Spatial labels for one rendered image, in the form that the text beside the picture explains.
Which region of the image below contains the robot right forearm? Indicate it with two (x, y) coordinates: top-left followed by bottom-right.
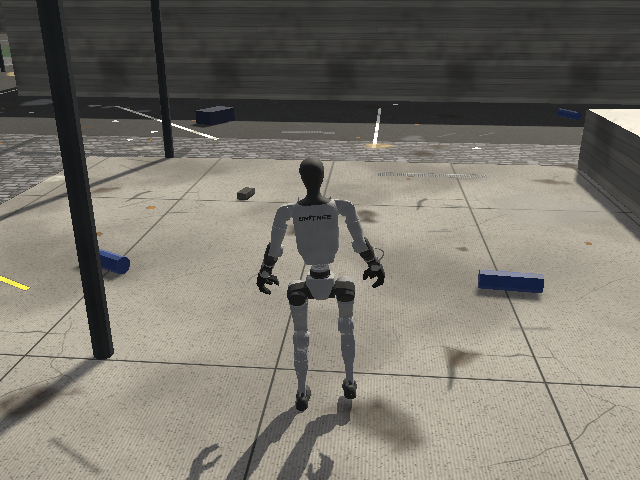
(359, 237), (381, 271)

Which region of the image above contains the left robot upper arm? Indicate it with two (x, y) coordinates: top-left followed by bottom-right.
(268, 203), (294, 258)

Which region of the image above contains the humanoid robot torso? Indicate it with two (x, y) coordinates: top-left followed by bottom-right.
(292, 195), (339, 300)

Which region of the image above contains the right robot upper arm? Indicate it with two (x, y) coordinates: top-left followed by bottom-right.
(335, 199), (369, 253)

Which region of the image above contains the right robot thigh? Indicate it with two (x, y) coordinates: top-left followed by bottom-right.
(334, 276), (355, 334)

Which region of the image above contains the right robot hand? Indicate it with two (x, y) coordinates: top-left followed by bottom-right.
(363, 264), (385, 288)

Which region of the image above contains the robot left forearm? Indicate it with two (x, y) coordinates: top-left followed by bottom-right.
(259, 242), (278, 278)

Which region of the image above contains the left robot hand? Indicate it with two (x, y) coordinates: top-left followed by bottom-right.
(256, 273), (279, 295)

